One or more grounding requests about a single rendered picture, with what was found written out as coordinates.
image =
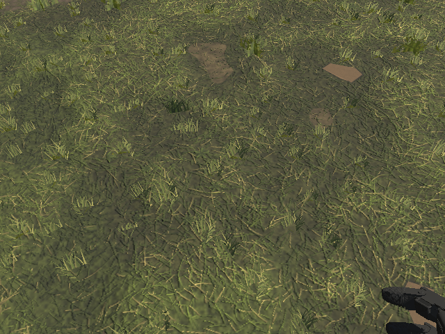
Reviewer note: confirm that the robot right hand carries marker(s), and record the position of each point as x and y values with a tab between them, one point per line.
427	303

